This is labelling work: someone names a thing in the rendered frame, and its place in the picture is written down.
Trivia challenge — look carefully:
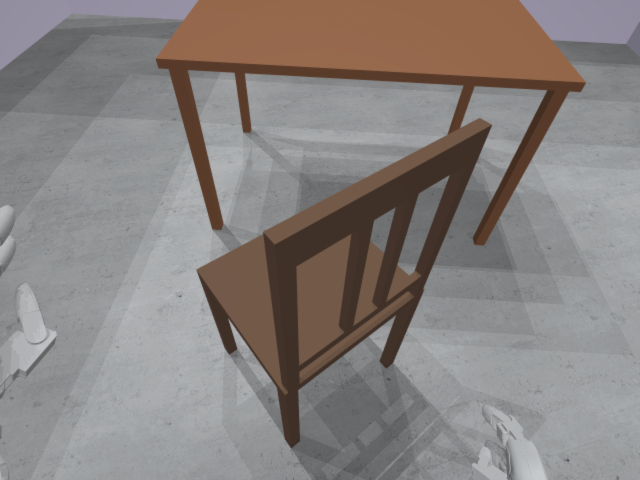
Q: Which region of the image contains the chair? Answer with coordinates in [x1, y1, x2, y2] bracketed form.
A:
[196, 118, 492, 448]

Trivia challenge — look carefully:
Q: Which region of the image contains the left robot hand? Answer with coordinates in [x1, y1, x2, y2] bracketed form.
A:
[0, 205, 57, 399]

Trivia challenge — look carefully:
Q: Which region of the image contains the table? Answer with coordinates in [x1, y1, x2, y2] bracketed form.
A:
[156, 0, 586, 246]

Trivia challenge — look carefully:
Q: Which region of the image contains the right robot hand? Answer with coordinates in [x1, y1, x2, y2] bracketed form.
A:
[472, 405, 549, 480]

